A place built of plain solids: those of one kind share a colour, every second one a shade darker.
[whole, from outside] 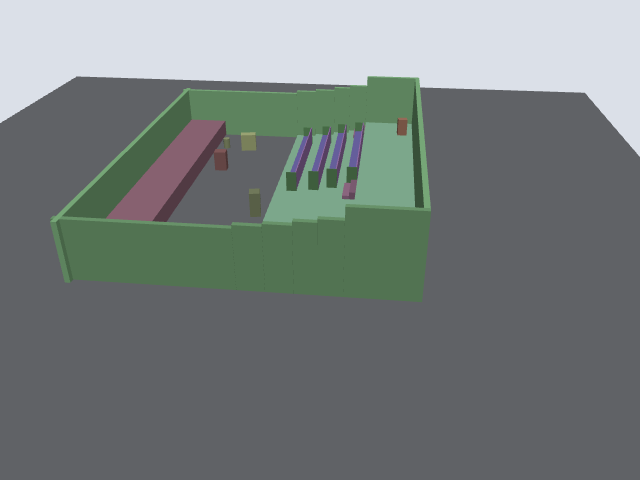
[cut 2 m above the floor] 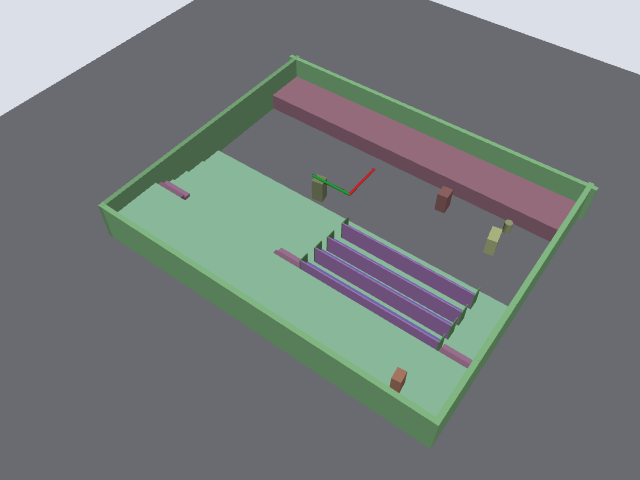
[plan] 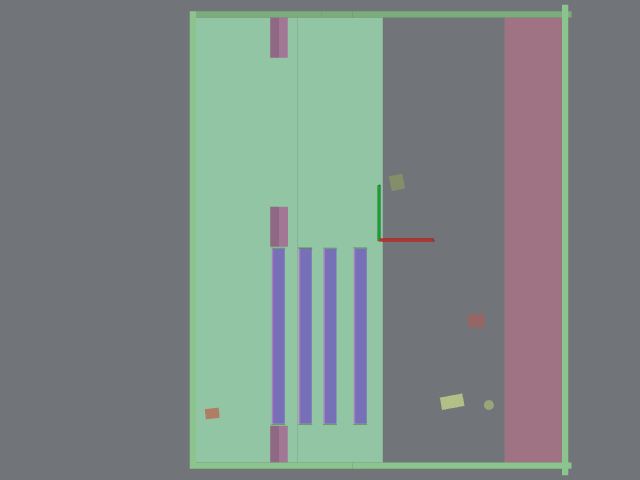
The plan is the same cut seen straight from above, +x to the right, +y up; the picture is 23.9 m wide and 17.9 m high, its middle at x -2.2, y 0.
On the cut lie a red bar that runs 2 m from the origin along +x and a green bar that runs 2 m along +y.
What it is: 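A raked hall of assembly; its floor steps down in tiers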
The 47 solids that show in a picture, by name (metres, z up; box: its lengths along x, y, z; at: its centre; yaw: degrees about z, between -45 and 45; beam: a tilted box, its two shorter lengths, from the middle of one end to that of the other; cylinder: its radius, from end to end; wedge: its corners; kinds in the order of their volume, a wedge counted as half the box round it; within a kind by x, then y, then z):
{
 "floor_1": {"box": [2.77, 16.59, 9.0], "at": [-5.44, 0.0, -3.36]},
 "floor_2": {"box": [1.01, 16.59, 9.0], "at": [-3.55, 0.0, -3.91]},
 "floor_3": {"box": [0.93, 16.59, 9.0], "at": [-2.59, 0.0, -4.06]},
 "floor_4": {"box": [1.13, 16.59, 9.0], "at": [-1.57, 0.0, -4.24]},
 "floor_5": {"box": [1.14, 16.59, 9.0], "at": [-0.43, 0.0, -4.35]},
 "wall_1": {"box": [0.24, 17.06, 11.75], "at": [-6.94, 0.0, -1.99]},
 "wall_2": {"box": [3.0, 0.24, 11.75], "at": [-5.56, -8.41, -1.99]},
 "wall_3": {"box": [3.0, 0.24, 11.75], "at": [-5.56, 8.41, -1.99]},
 "wall_4": {"box": [1.0, 0.24, 11.75], "at": [-3.55, -8.41, -2.54]},
 "wall_5": {"box": [1.0, 0.24, 11.75], "at": [-3.55, 8.41, -2.54]},
 "wall_6": {"box": [0.92, 0.24, 11.75], "at": [-2.59, -8.41, -2.69]},
 "wall_7": {"box": [0.92, 0.24, 11.75], "at": [-2.59, 8.41, -2.69]},
 "wall_8": {"box": [1.13, 0.24, 11.75], "at": [-1.56, -8.41, -2.86]},
 "wall_9": {"box": [1.13, 0.24, 11.75], "at": [-1.56, 8.41, -2.86]},
 "wall_10": {"box": [1.14, 0.24, 11.75], "at": [-0.43, -8.41, -2.97]},
 "wall_11": {"box": [1.14, 0.24, 11.75], "at": [-0.43, 8.41, -2.97]},
 "wall_12": {"box": [7.04, 0.24, 11.75], "at": [3.66, -8.41, -3.13]},
 "wall_13": {"box": [7.04, 0.24, 11.75], "at": [3.66, 8.41, -3.13]},
 "wall_14": {"box": [0.24, 17.54, 11.75], "at": [6.94, 0.0, -3.13]},
 "stage_1": {"box": [2.15, 16.59, 0.94], "at": [5.75, 0.0, 0.42]},
 "seat_1": {"box": [0.43, 6.54, 0.49], "at": [-3.73, -3.59, 0.83]},
 "seat_2": {"box": [0.43, 6.54, 0.49], "at": [-2.72, -3.59, 0.68]},
 "seat_3": {"box": [0.43, 6.54, 0.49], "at": [-1.8, -3.59, 0.51]},
 "seat_4": {"box": [0.43, 6.54, 0.49], "at": [-0.67, -3.59, 0.4]},
 "seatback_1": {"box": [0.06, 6.54, 1.03], "at": [-3.97, -3.59, 1.1]},
 "seatback_2": {"box": [0.06, 6.54, 1.03], "at": [-2.97, -3.59, 0.95]},
 "seatback_3": {"box": [0.06, 6.54, 1.03], "at": [-2.04, -3.59, 0.78]},
 "seatback_4": {"box": [0.06, 6.54, 1.03], "at": [-0.92, -3.59, 0.67]},
 "tread_1": {"box": [0.33, 1.36, 0.37], "at": [-3.89, -7.61, 0.77]},
 "tread_2": {"box": [0.33, 1.49, 0.37], "at": [-3.89, 0.49, 0.77]},
 "tread_3": {"box": [0.33, 1.5, 0.37], "at": [-3.89, 7.54, 0.77]},
 "tread_4": {"box": [0.33, 1.36, 0.18], "at": [-3.56, -7.61, 0.68]},
 "tread_5": {"box": [0.33, 1.49, 0.18], "at": [-3.56, 0.49, 0.68]},
 "tread_6": {"box": [0.33, 1.5, 0.18], "at": [-3.56, 7.54, 0.68]},
 "trolley_1": {"box": [0.85, 0.47, 1.01], "at": [2.73, -6.03, 0.45], "yaw": 10.3},
 "chairstack_1": {"box": [0.51, 0.57, 1.27], "at": [0.67, 2.15, 0.58], "yaw": 11.2},
 "lectern_1": {"box": [0.64, 0.51, 1.11], "at": [3.63, -3.01, 0.5], "yaw": 3.9},
 "cabinet_1": {"box": [0.52, 0.38, 0.92], "at": [-6.22, -6.47, 1.6], "yaw": 6.1},
 "seatend_1": {"box": [0.52, 0.04, 1.03], "at": [-3.75, -6.88, 1.1]},
 "seatend_2": {"box": [0.52, 0.04, 1.03], "at": [-3.75, -0.3, 1.1]},
 "seatend_3": {"box": [0.52, 0.04, 1.03], "at": [-2.75, -6.88, 0.95]},
 "seatend_4": {"box": [0.52, 0.04, 1.03], "at": [-2.75, -0.3, 0.95]},
 "seatend_5": {"box": [0.52, 0.04, 1.03], "at": [-1.83, -6.88, 0.78]},
 "seatend_6": {"box": [0.52, 0.04, 1.03], "at": [-1.83, -0.3, 0.78]},
 "seatend_7": {"box": [0.52, 0.04, 1.03], "at": [-0.7, -6.88, 0.67]},
 "seatend_8": {"box": [0.52, 0.04, 1.03], "at": [-0.7, -0.3, 0.67]},
 "bin_1": {"cylinder": 0.18, "from": [4.1, -6.15, 0.0], "to": [4.1, -6.15, 0.57]}
}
